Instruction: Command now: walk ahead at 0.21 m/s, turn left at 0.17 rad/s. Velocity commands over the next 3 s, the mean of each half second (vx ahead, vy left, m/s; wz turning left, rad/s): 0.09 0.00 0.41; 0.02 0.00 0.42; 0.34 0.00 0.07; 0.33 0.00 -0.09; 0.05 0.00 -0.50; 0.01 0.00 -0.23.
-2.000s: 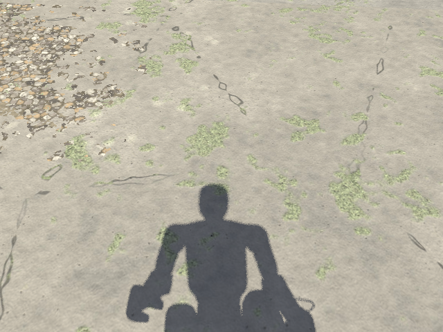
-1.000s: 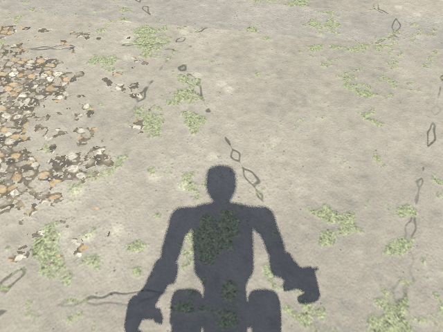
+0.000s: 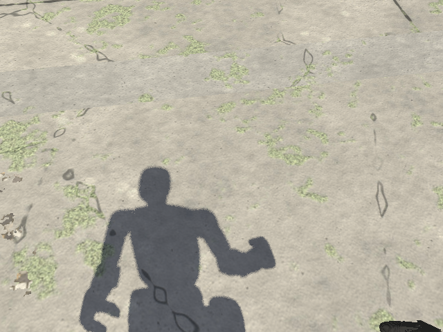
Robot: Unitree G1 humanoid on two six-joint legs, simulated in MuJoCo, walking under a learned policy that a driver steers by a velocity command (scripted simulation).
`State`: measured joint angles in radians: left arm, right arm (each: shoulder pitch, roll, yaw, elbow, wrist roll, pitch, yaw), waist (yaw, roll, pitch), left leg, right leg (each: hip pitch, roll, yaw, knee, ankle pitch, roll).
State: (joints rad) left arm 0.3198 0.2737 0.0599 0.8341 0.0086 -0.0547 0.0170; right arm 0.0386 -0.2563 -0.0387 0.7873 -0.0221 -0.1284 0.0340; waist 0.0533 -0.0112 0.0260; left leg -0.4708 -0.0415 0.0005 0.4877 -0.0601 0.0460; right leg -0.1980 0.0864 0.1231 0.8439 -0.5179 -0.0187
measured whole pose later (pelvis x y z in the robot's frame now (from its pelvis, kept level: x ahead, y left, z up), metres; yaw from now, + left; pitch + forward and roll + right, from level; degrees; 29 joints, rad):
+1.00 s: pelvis +0.06 +0.02 +0.02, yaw +29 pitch +2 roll -1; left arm 0.21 0.32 0.08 0.77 0.00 0.02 0.03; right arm 0.16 -0.24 -0.04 0.66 -0.01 0.01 0.00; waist 0.02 -0.05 0.01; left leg -0.26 -0.03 0.00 0.46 -0.23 0.05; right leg -0.48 -0.06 0.00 1.03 -0.42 0.08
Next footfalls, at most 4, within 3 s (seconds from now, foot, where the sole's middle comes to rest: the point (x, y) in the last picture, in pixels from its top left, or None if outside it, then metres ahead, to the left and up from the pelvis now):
0.40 right None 0.17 -0.12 -0.76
0.82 left None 0.06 0.12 -0.76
1.32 right None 0.23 -0.05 -0.76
1.80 left None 0.42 0.32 -0.76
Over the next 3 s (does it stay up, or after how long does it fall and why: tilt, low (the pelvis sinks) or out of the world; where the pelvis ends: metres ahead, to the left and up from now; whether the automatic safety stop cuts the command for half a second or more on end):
stays up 0.44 0.19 0.01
